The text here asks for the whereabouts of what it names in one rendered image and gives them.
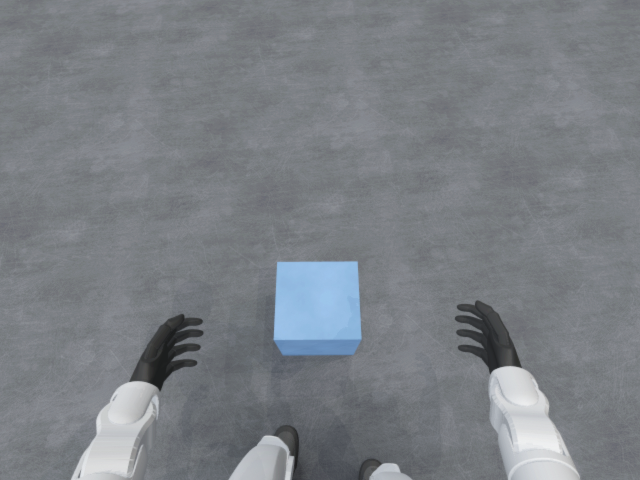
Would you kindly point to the left robot forearm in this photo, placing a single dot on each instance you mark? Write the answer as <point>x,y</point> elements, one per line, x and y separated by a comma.
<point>126,431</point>

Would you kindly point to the right robot shin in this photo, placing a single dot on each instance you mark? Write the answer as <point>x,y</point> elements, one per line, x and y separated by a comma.
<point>386,467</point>

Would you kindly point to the right robot forearm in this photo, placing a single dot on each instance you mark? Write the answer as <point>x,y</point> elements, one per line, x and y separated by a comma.
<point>530,444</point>

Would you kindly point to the robot right hand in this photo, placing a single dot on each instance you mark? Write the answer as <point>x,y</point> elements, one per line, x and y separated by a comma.
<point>499,350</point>

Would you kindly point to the robot left hand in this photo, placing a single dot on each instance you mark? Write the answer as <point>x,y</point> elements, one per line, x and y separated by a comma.
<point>155,364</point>

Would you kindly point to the carton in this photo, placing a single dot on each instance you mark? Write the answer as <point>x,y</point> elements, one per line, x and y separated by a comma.
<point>317,308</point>

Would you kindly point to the right robot foot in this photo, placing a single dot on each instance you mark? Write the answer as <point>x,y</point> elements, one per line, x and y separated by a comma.
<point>367,468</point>

